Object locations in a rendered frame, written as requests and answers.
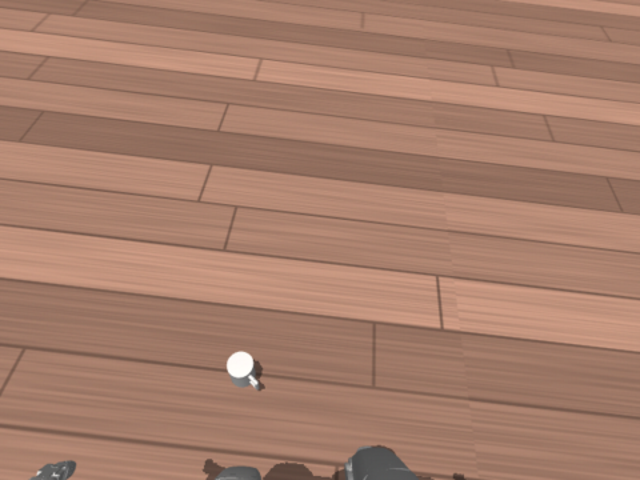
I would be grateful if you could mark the left robot hand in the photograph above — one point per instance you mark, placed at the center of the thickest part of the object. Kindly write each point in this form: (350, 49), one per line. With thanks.
(59, 471)

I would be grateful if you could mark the mug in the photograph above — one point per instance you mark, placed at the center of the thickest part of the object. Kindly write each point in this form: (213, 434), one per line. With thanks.
(241, 369)

